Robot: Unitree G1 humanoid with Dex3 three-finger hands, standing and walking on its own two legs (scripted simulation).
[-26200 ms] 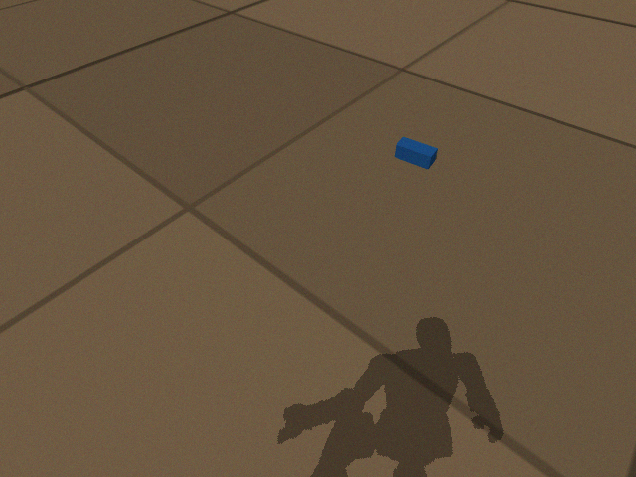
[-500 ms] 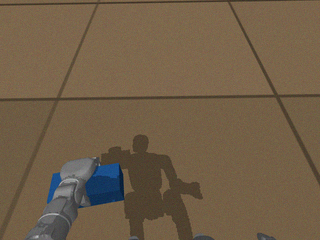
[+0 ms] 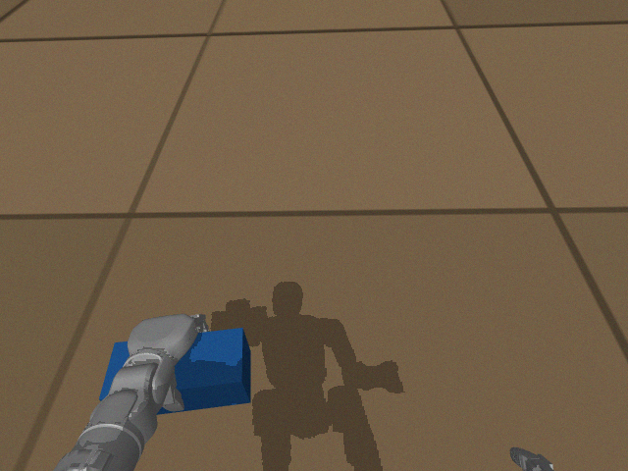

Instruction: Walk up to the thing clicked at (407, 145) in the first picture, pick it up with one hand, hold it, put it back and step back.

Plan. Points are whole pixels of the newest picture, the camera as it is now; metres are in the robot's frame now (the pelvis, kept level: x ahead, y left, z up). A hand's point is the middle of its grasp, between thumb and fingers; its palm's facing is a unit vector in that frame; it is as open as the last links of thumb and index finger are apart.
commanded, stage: hold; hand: left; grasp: from above
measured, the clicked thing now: (182, 372) +0.30 +0.23 -0.11
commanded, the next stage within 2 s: crouch in 1.52 s
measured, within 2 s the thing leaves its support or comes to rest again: neither
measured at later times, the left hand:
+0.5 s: hand (170, 369) +0.29 +0.22 -0.05, palm faces -0.47 -0.06 -0.88, open 11.5 cm
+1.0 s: hand (166, 373) +0.27 +0.22 -0.03, palm faces -0.47 -0.06 -0.88, open 11.5 cm
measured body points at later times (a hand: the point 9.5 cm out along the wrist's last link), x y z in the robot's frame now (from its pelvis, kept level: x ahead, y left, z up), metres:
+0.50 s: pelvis +0.00 +0.00 +0.01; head +0.02 -0.01 +0.46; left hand +0.31 +0.22 +0.00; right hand +0.11 -0.26 -0.11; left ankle +0.01 +0.12 -0.72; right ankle +0.00 -0.14 -0.72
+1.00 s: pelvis -0.01 +0.00 +0.01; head +0.00 -0.02 +0.46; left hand +0.29 +0.22 +0.02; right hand +0.13 -0.26 -0.10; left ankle +0.01 +0.12 -0.72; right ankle +0.00 -0.14 -0.72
